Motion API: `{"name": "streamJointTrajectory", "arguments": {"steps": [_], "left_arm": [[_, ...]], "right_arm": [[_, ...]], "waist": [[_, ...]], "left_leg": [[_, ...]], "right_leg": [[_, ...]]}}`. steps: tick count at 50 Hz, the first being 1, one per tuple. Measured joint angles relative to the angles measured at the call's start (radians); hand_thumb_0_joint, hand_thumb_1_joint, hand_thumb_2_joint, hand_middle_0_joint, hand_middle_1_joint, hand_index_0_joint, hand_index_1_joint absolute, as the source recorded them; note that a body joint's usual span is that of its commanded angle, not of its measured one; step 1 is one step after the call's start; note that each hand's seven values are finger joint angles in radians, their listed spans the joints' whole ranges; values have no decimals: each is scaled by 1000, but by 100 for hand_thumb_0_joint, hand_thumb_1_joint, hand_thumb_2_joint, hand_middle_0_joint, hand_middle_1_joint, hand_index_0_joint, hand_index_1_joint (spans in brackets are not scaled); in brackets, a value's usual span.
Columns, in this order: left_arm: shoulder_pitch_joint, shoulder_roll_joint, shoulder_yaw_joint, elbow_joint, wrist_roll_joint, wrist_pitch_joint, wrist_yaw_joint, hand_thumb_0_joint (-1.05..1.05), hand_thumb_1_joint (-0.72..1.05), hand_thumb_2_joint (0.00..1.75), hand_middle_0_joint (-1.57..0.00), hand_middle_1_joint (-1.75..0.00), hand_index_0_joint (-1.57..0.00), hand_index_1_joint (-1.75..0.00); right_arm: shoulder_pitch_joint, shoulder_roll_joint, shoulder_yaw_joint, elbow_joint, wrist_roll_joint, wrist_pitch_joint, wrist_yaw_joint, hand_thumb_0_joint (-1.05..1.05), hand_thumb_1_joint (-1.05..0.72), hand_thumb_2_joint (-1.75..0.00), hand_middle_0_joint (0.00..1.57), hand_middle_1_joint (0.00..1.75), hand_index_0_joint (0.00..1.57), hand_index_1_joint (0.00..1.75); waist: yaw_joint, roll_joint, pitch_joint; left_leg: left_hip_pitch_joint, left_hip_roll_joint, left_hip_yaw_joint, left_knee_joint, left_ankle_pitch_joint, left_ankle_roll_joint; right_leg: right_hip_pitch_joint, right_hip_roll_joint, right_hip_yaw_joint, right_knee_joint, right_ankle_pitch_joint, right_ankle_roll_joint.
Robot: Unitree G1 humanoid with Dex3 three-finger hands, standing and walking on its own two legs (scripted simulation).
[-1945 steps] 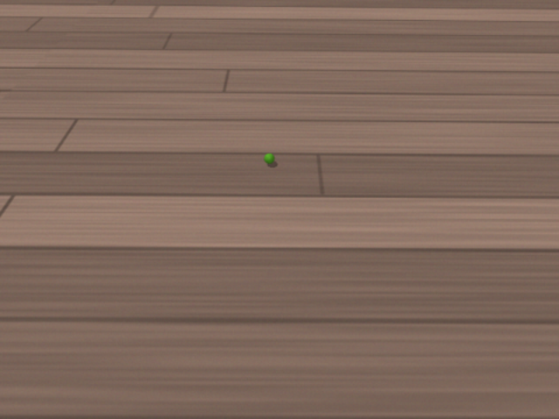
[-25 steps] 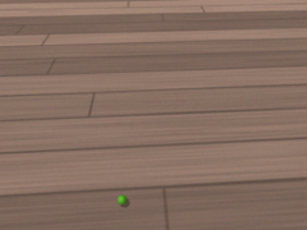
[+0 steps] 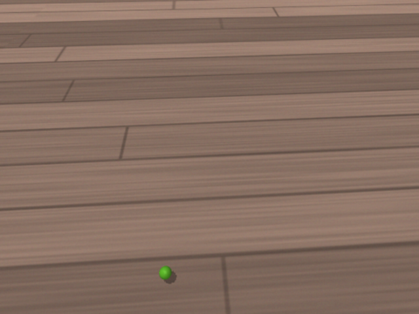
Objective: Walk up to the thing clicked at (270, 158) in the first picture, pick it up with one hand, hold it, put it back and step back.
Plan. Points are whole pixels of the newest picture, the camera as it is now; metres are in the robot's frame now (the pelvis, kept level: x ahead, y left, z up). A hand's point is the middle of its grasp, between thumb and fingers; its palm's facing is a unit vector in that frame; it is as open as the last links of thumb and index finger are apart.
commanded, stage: step back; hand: left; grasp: from above
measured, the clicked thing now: (165, 272) +0.43 +0.22 -0.75
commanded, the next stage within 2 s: none
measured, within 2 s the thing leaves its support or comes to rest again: neither
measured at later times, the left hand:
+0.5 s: hand out of the picture +0.07 +0.31 -0.18, palm faces -0.06 -0.93 -0.37, open 7.4 cm
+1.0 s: hand out of the picture -0.04 +0.29 -0.15, palm faces -0.02 -0.91 -0.41, open 7.4 cm
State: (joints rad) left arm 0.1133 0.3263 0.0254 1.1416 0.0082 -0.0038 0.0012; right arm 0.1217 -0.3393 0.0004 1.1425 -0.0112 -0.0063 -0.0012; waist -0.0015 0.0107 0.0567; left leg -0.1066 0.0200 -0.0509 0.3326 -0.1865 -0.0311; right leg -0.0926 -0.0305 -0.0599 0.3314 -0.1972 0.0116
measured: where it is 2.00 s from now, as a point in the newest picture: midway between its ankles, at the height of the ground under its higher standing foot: outside the picture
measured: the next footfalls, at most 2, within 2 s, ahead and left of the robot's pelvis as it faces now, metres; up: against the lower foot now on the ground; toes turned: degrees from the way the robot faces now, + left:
right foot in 0.68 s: -0.09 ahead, -0.08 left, +0.00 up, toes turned -1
left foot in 1.06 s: -0.17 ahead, +0.16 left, +0.00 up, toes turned -3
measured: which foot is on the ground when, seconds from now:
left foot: down 0.00-0.70, up 0.72-1.00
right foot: down 0.00-0.28, up 0.30-0.66, down 0.68-1.00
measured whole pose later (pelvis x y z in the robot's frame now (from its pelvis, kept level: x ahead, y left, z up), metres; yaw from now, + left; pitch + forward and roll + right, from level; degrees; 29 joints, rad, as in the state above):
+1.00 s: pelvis -0.18 +0.03 -0.02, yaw -1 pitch -2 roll +1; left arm 0.12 0.35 0.07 0.77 0.02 0.03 0.02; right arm 0.15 -0.41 -0.05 0.88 0.00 0.04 -0.02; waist 0.00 0.01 0.19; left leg -0.32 -0.06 -0.08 0.85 -0.51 -0.01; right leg -0.35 -0.02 0.00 0.63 -0.25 -0.02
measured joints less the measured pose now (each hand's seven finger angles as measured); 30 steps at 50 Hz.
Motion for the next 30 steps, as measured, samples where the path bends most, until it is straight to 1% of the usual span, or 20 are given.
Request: {"name": "streamJointTrajectory", "arguments": {"steps": [2,4,7,8,10,11,12,13,14,15,16,17,18,19,20,22,24,27,30], "left_arm": [[-3,1,13,-16,-10,4,-1,0,91,90,-21,-30,-20,-30],[-13,7,26,-43,-17,8,3,0,91,90,-21,-30,-20,-30],[-34,18,40,-87,-18,20,7,0,90,89,-21,-30,-20,-30],[-40,22,43,-101,-14,26,8,0,90,89,-21,-30,-20,-30],[-49,30,46,-129,-4,36,11,0,90,89,-21,-30,-20,-30],[-54,35,47,-142,1,40,12,0,90,89,-21,-30,-20,-30],[-59,41,47,-154,5,43,13,0,90,89,-21,-30,-20,-30],[-66,48,46,-166,7,46,15,0,90,89,-21,-30,-20,-30],[-72,52,45,-180,5,50,15,0,90,90,-21,-30,-20,-30],[-85,59,45,-194,0,54,16,0,90,90,-21,-30,-20,-30],[-101,69,48,-208,-3,59,21,0,90,90,-21,-30,-20,-30],[-112,76,52,-219,-5,63,27,0,91,90,-21,-30,-20,-30],[-118,80,53,-226,-5,66,35,0,91,90,-21,-30,-20,-30],[-120,82,53,-231,-6,68,40,0,91,90,-20,-30,-20,-30],[-118,83,51,-235,-8,68,43,0,91,90,-20,-30,-20,-30],[-102,80,47,-243,-10,65,41,0,91,90,-20,-30,-20,-30],[-76,75,45,-248,-6,62,35,0,91,90,-20,-30,-20,-30],[-38,65,45,-246,-2,65,27,0,91,90,-20,-30,-20,-30],[-13,56,49,-249,-1,65,21,0,91,90,-20,-30,-20,-30]], "right_arm": [[-9,-6,-4,-15,7,10,6,0,-90,-89,20,30,20,30],[-27,-16,-12,-41,16,20,9,0,-90,-89,20,30,20,30],[-45,-35,-27,-85,21,33,11,0,-90,-89,21,30,20,30],[-47,-43,-33,-99,21,39,12,0,-90,-89,20,30,20,30],[-42,-54,-44,-127,18,51,17,0,-90,-89,20,30,20,30],[-36,-59,-49,-140,18,55,20,0,-90,-89,20,30,20,30],[-28,-62,-53,-151,18,56,22,0,-90,-89,20,30,20,30],[-18,-65,-57,-161,18,53,23,0,-90,-89,20,30,20,30],[-3,-71,-59,-169,14,49,24,0,-90,-89,20,30,20,30],[7,-72,-64,-173,5,44,21,0,-90,-89,20,30,20,30],[10,-63,-67,-172,-3,41,18,0,-90,-89,20,30,20,30],[13,-53,-64,-173,-7,40,18,0,-90,-89,20,30,20,30],[17,-43,-60,-176,-9,41,18,0,-90,-89,20,30,20,30],[22,-33,-57,-179,-11,42,16,0,-90,-89,20,30,20,30],[25,-25,-54,-182,-14,44,12,0,-90,-89,20,30,20,30],[27,-14,-51,-194,-17,46,2,0,-90,-89,21,30,20,30],[24,-7,-51,-214,-16,42,-6,0,-90,-89,21,30,21,30],[20,-1,-51,-249,-12,31,-12,0,-90,-89,21,30,21,30],[13,-3,-45,-277,-8,27,-15,0,-90,-89,21,30,21,30]], "waist": [[-5,3,9],[-10,9,39],[-15,12,79],[-15,9,89],[-14,-3,99],[-16,-11,100],[-20,-18,100],[-24,-24,99],[-29,-20,95],[-30,-23,97],[-26,-41,112],[-25,-54,126],[-29,-59,134],[-33,-63,138],[-33,-66,140],[-30,-67,143],[-28,-61,148],[-30,-50,153],[-30,-39,158]], "left_leg": [[-28,0,-3,36,-12,2],[-70,1,-7,97,-30,8],[-150,-7,-5,220,-41,35],[-178,-16,-4,280,-67,46],[-219,-44,0,407,-183,65],[-228,-54,4,447,-222,72],[-227,-58,9,460,-230,76],[-213,-56,16,433,-196,79],[-192,-47,16,374,-126,77],[-188,-48,13,356,-173,67],[-195,-58,20,367,-192,65],[-201,-61,23,374,-192,66],[-206,-61,21,370,-182,67],[-207,-60,19,355,-167,67],[-206,-57,22,335,-151,69],[-203,-52,34,298,-123,73],[-199,-45,49,277,-106,76],[-202,-35,69,271,-93,78],[-219,-26,86,288,-89,73]], "right_leg": [[-23,1,-2,27,-8,-1],[-54,3,-5,67,-19,-4],[-100,-4,-8,129,-34,-7],[-116,-10,-6,152,-41,-5],[-152,-29,7,206,-59,-2],[-171,-38,12,230,-67,1],[-189,-46,15,253,-74,6],[-208,-54,17,280,-83,13],[-233,-54,14,312,-95,16],[-264,-50,30,358,-110,2],[-293,-32,83,424,-185,-15],[-317,4,139,499,-273,-26],[-337,45,183,572,-333,-35],[-354,80,210,640,-361,-41],[-370,106,225,699,-363,-44],[-385,131,222,776,-343,-39],[-375,134,203,802,-336,-23],[-330,121,180,749,-340,-4],[-276,94,156,630,-329,-2]]}}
